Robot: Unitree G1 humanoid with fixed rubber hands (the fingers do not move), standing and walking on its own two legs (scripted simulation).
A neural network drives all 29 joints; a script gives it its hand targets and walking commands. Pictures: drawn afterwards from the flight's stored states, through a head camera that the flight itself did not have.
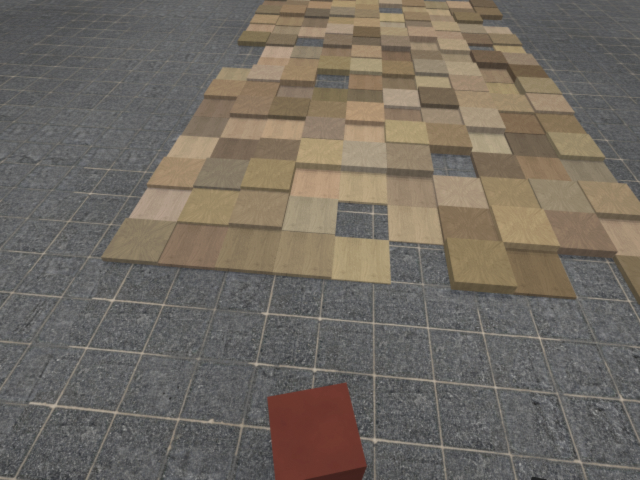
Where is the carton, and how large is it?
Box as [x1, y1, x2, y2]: [267, 382, 366, 479]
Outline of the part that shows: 346,382 267,397 275,479 361,479 366,464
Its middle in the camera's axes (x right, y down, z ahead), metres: -0.01 +0.55 +1.04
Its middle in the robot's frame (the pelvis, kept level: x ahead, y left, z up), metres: +0.37 +0.00 -0.66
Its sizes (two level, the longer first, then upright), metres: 0.210 0.200 0.250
